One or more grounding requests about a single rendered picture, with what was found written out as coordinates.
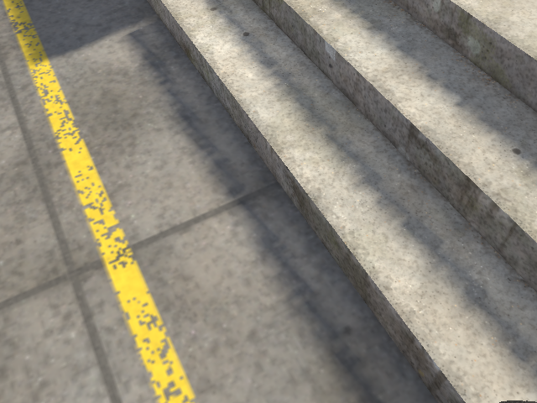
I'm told stairs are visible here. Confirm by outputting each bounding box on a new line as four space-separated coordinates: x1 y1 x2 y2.
147 0 537 403

